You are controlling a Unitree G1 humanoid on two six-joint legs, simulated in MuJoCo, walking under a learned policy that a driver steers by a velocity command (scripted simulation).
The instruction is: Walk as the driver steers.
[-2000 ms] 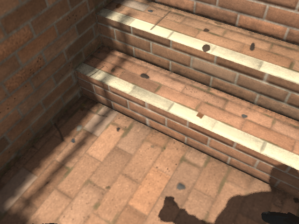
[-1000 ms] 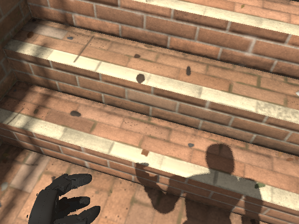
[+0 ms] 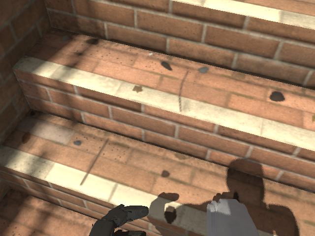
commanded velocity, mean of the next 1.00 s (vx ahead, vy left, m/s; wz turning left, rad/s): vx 0.36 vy -0.01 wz -0.09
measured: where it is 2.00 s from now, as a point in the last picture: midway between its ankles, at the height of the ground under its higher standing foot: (211, 106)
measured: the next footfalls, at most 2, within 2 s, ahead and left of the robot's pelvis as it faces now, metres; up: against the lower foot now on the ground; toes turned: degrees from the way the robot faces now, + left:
right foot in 0.08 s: +0.19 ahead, -0.13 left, +0.20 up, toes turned -5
left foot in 0.68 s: +0.59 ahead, +0.17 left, +0.40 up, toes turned +10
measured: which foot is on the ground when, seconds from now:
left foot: down 0.00-0.08, up 0.10-0.66, down 0.68-1.00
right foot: up 0.00-0.06, down 0.08-0.68, up 0.70-1.00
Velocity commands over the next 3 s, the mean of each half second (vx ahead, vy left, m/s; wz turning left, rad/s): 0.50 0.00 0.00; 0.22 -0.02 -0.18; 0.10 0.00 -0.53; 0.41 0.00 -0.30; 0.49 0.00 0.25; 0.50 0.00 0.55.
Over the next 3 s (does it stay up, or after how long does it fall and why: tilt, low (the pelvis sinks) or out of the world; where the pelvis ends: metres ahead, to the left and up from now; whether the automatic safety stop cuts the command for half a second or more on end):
stays up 0.87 -0.36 0.74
